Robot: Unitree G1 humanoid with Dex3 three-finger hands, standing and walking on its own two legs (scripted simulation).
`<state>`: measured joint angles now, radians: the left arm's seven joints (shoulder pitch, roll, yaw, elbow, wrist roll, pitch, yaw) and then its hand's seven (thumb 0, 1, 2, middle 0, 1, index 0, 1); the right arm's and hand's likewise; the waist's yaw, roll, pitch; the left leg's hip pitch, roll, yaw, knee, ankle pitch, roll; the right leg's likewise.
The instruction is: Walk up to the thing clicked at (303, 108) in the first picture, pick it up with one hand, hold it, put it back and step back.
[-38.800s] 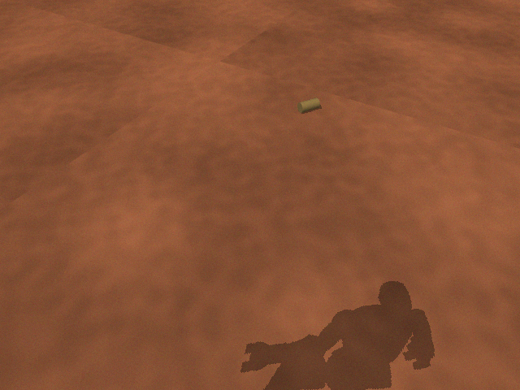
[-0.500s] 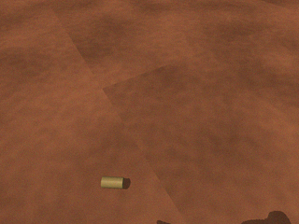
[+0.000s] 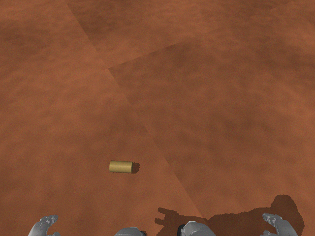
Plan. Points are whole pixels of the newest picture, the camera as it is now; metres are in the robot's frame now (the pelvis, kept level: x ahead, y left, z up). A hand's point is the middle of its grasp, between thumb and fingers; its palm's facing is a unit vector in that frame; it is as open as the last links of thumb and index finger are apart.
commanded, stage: walk up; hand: left
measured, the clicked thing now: (121, 166) +0.54 +0.24 -0.73
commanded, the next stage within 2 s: stand in 2.00 s
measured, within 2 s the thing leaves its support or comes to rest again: neither
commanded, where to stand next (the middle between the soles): +0.14 +0.02 m, yaw -4 degrees
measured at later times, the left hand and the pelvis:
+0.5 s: hand out of the picture -0.03 +0.25 -0.13, palm faces +0.08 -0.94 -0.34, open 7.4 cm; pelvis -0.01 -0.01 +0.02, yaw +3 degrees
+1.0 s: hand (68, 235) +0.14 +0.26 -0.15, palm faces -0.04 -0.89 -0.46, open 7.4 cm; pelvis +0.02 -0.01 -0.03, yaw +0 degrees
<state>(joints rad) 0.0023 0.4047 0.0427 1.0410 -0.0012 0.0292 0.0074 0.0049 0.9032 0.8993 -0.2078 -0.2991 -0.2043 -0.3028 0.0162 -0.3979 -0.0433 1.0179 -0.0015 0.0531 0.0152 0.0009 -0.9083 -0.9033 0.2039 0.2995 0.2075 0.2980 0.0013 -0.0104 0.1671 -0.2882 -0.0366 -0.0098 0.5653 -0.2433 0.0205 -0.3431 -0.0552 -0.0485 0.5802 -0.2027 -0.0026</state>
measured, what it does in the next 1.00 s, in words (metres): steps on the spot: left foot, then right foot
